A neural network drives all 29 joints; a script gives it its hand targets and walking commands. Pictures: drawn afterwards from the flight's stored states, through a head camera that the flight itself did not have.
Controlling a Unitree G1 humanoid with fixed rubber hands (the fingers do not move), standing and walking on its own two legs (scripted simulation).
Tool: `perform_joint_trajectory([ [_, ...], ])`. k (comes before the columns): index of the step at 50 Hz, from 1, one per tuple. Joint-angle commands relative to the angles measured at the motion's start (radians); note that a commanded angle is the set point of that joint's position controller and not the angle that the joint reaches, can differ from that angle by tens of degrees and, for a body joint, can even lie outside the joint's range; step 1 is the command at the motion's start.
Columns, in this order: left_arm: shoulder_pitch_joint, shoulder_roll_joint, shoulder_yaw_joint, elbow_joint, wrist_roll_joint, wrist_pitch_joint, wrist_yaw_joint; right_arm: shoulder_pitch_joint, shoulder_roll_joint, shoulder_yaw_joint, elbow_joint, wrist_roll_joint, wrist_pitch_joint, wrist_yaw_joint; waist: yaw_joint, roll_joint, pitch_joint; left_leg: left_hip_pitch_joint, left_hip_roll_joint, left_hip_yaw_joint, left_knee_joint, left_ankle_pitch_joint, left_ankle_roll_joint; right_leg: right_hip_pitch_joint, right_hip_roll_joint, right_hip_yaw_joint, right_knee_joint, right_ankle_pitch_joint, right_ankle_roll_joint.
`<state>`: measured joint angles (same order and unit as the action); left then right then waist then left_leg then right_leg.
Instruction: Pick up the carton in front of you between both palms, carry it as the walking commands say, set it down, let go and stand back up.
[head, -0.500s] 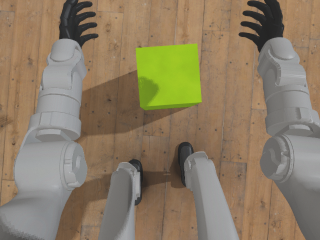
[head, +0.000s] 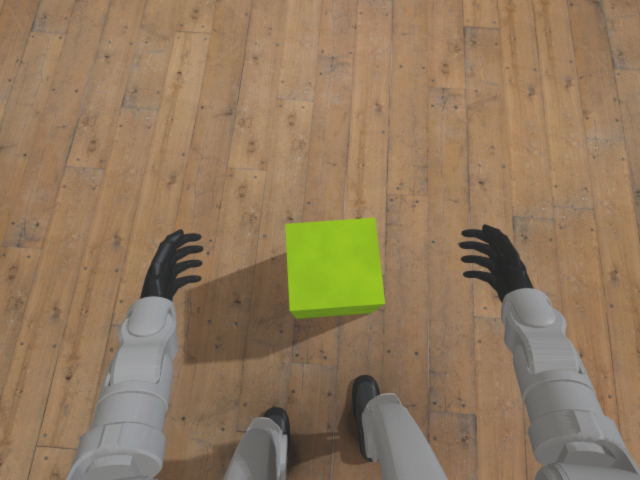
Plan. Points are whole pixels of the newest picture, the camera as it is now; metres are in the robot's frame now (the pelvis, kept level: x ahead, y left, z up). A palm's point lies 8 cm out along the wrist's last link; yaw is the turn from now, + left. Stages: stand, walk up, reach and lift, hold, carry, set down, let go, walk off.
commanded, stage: let go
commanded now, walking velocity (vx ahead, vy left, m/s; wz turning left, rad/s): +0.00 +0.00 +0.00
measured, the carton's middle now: (332, 272) +0.46 -0.04 -0.60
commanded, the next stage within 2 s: stand in 0.88 s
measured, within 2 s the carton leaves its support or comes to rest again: neither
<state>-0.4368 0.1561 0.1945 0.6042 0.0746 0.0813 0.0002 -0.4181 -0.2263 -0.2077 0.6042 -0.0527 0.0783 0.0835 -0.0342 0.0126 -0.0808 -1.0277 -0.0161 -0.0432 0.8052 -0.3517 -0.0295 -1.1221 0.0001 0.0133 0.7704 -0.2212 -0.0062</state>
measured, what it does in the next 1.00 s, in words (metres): stands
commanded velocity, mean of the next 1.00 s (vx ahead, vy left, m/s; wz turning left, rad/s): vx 0.00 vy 0.00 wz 0.00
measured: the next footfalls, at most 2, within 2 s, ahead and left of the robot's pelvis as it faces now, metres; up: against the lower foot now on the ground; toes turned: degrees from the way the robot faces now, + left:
none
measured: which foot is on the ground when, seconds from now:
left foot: down 0.00-1.00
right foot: down 0.00-1.00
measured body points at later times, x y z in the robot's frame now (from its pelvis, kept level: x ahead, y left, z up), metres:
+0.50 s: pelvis +0.04 +0.02 +0.06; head +0.07 +0.02 +0.50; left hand +0.22 +0.25 -0.02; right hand +0.20 -0.22 -0.02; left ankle -0.01 +0.14 -0.69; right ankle +0.05 -0.11 -0.69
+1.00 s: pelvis +0.04 +0.01 +0.05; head +0.05 +0.01 +0.50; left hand +0.20 +0.27 -0.04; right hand +0.20 -0.26 -0.03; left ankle -0.01 +0.14 -0.69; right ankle +0.05 -0.11 -0.69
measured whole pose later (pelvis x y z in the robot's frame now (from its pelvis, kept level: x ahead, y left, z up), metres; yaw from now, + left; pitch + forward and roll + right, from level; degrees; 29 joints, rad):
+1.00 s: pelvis +0.04 +0.01 +0.05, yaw -1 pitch -2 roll -1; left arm 0.20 0.26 0.05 0.61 0.04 0.05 0.00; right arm 0.22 -0.29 -0.05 0.53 -0.04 0.09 0.00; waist 0.00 0.03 0.03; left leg -0.13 0.01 -0.05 0.52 -0.37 -0.01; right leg -0.23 0.01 0.00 0.52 -0.26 0.00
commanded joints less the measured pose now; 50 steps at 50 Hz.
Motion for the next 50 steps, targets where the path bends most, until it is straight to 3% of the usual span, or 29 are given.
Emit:
perform_joint_trajectory([
  [1, 0.056, 0.087, 0.000, -0.083, -0.008, -0.050, -0.011, 0.066, -0.067, 0.011, -0.099, 0.015, -0.048, -0.006, 0.002, -0.042, -0.639, 0.111, -0.050, 0.052, -0.121, 0.290, -0.003, 0.847, 0.015, 0.039, -0.013, 0.527, 0.025],
  [16, 0.519, 0.113, -0.096, -0.208, -0.061, -0.111, -0.045, 0.560, -0.067, 0.116, -0.251, 0.054, -0.099, -0.024, 0.018, 0.007, -0.162, 0.616, -0.015, 0.028, -0.394, 0.262, 0.012, 1.048, 0.048, -0.009, -0.287, 0.266, 0.023],
  [21, 0.591, 0.117, -0.121, -0.238, -0.064, -0.081, -0.053, 0.605, -0.082, 0.132, -0.277, 0.057, -0.064, -0.018, 0.032, 0.038, 0.003, 0.651, 0.000, 0.026, -0.483, 0.199, 0.016, 1.151, 0.061, -0.025, -0.332, 0.225, 0.027],
  [29, 0.593, 0.129, -0.133, -0.260, -0.064, -0.007, -0.069, 0.606, -0.095, 0.127, -0.285, 0.044, 0.015, -0.011, 0.029, 0.017, 0.148, 0.650, 0.012, 0.025, -0.526, 0.103, 0.031, 1.251, 0.063, -0.037, -0.339, 0.177, 0.031],
  [41, 0.604, 0.138, -0.117, -0.267, -0.046, 0.033, -0.075, 0.618, -0.077, 0.126, -0.295, 0.035, 0.052, -0.014, 0.032, -0.001, 0.120, 0.755, -0.021, 0.039, -0.463, 0.245, 0.021, 1.255, 0.052, -0.016, -0.339, 0.281, 0.030],
  [42, 0.687, 0.147, -0.111, -0.197, -0.063, 0.007, -0.055, 0.604, -0.120, 0.106, -0.333, 0.011, 0.104, -0.042, 0.026, -0.026, 0.073, 0.807, -0.020, 0.046, -0.420, 0.334, 0.017, 1.224, 0.081, -0.025, -0.316, 0.275, 0.033],
  [44, 0.650, 0.143, -0.125, -0.234, -0.064, -0.004, -0.042, 0.627, -0.109, 0.131, -0.323, 0.023, 0.121, -0.057, 0.027, -0.004, 0.072, 0.798, -0.025, 0.042, -0.413, 0.348, 0.015, 1.202, 0.074, -0.019, -0.307, 0.284, 0.031],
  [45, 0.599, 0.273, -0.087, -0.110, -0.034, -0.024, -0.004, 0.592, -0.208, 0.109, -0.187, 0.026, 0.055, -0.092, 0.049, 0.015, 0.088, 0.736, 0.035, 0.019, -0.367, 0.220, -0.008, 1.018, -0.041, -0.003, -0.315, 0.190, 0.037],
  [48, 0.588, 0.271, -0.096, -0.064, -0.022, -0.050, 0.010, 0.610, -0.188, 0.115, -0.141, 0.012, -0.015, -0.100, 0.030, 0.005, 0.095, 0.788, 0.047, -0.021, -0.376, 0.044, 0.011, 0.895, -0.048, 0.044, -0.353, -0.047, 0.013],
  [50, 0.573, 0.263, -0.101, -0.038, -0.026, -0.062, 0.006, 0.598, -0.195, 0.115, -0.110, 0.009, -0.037, -0.093, 0.035, 0.003, 0.089, 0.774, 0.055, -0.037, -0.376, 0.049, 0.021, 0.899, -0.043, 0.048, -0.347, -0.046, 0.008],
])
